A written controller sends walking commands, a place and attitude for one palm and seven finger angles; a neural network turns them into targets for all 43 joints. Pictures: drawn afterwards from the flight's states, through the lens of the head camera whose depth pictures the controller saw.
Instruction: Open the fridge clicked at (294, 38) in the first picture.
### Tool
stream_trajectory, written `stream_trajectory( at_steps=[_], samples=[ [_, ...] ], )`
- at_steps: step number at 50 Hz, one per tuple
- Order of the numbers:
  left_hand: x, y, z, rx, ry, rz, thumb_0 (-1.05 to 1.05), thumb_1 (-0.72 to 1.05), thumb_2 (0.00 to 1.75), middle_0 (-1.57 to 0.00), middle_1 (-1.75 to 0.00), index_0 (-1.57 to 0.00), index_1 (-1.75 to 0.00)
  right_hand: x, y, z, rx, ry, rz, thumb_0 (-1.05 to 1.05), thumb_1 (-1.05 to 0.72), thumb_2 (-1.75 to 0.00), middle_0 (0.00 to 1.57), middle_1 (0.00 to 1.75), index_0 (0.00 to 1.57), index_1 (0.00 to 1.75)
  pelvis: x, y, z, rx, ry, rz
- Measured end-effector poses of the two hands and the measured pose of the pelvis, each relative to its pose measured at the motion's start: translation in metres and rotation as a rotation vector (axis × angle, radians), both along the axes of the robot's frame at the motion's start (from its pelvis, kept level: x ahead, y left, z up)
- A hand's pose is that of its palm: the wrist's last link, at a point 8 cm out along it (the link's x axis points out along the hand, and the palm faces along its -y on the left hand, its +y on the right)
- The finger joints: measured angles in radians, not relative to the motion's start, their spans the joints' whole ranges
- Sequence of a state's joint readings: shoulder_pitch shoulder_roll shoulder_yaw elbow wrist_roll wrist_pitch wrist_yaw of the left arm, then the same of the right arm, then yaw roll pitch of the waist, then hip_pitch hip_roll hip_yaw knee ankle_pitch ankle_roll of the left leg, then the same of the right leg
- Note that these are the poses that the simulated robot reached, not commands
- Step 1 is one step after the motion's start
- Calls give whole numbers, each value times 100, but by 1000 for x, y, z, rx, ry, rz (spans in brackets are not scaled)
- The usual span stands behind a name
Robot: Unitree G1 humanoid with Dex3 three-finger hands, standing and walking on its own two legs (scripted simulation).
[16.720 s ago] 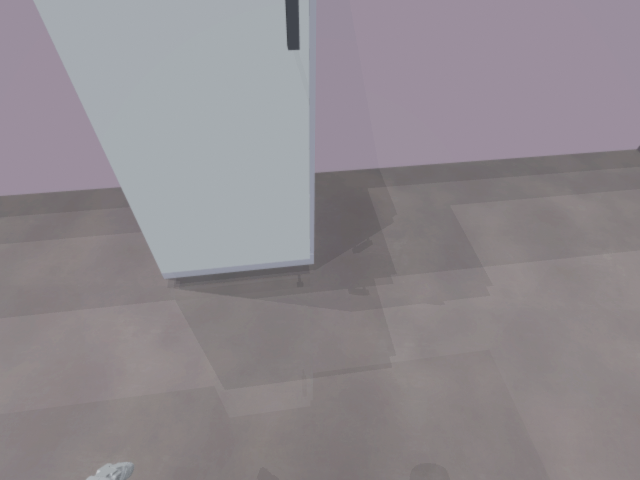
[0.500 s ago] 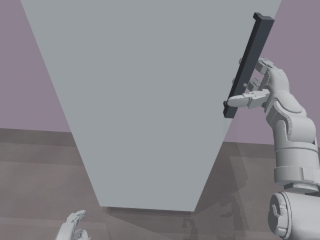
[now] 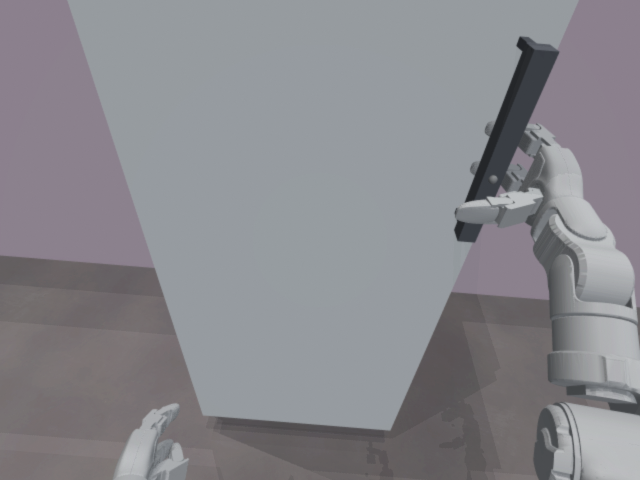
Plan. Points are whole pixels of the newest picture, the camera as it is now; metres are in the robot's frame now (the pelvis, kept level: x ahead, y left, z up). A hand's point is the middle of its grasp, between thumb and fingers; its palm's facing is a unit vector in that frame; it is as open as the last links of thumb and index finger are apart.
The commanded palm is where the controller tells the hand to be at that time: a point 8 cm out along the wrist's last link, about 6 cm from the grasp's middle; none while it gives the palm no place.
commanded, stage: slide the fingers in behind the handle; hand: right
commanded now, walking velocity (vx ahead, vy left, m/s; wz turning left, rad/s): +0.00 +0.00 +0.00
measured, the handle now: (491, 150) +0.46 -0.18 +0.25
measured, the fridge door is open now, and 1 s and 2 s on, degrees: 0 0 0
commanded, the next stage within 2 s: grip the handle and tug to test in 0.26 s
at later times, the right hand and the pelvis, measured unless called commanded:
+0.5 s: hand (492, 178) +0.40 -0.16 +0.24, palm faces +0.07 +1.00 -0.01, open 13.9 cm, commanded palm +0.37 -0.21 +0.25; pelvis +0.00 +0.00 +0.00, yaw -1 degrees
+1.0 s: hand (492, 175) +0.40 -0.16 +0.24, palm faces +0.06 +1.00 -0.01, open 6.6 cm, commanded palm +0.38 -0.21 +0.25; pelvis +0.01 -0.01 +0.00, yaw -1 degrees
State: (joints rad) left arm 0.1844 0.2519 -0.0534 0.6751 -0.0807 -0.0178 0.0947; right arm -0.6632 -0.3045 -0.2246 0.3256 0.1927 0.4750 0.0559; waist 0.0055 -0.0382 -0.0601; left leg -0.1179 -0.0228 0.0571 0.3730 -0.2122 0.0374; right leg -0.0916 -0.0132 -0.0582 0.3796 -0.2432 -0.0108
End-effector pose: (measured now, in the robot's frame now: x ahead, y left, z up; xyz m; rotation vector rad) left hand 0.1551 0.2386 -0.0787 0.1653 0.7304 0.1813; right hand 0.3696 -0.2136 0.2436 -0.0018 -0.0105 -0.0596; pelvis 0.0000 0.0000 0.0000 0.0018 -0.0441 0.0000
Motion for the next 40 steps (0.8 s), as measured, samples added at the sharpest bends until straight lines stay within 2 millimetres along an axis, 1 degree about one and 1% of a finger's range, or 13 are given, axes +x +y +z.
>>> stream_trajectory(
  at_steps=[12, 23, 26, 30, 40],
  samples=[
    [-3, 3, -3, 14, 29, 0, 1, 90, 90, -20, -29, -20, -29, 1, -1, 0, -2, 6, 7, -1, 50, -30, 27, 118, 26, 117, 1, 0, 0, 1, 4, -6],
    [-2, -4, -6, 4, 37, -13, 1, 90, 90, -20, -29, -20, -29, 1, 0, 1, -10, 7, -7, -1, 48, -31, 27, 119, 26, 119, 1, -2, 0, 2, 1, -13],
    [0, -6, -6, 3, 37, -20, 1, 90, 90, -20, -29, -20, -29, 1, 0, 1, -11, 9, -6, -1, 42, -34, 27, 120, 26, 120, 1, -3, 0, 2, 1, -15],
    [2, -9, -6, 0, 32, -26, 1, 90, 90, -20, -29, -20, -29, 2, -1, 1, -11, 10, -5, -1, 29, -39, 28, 121, 27, 121, 1, -4, 0, 2, 1, -15],
    [5, -11, -3, 3, 25, -21, 1, 90, 90, -20, -29, -20, -29, 4, -2, 1, -8, 6, 3, 0, -13, -57, 31, 127, 30, 126, 4, -6, 0, 3, 2, -11]
  ],
)
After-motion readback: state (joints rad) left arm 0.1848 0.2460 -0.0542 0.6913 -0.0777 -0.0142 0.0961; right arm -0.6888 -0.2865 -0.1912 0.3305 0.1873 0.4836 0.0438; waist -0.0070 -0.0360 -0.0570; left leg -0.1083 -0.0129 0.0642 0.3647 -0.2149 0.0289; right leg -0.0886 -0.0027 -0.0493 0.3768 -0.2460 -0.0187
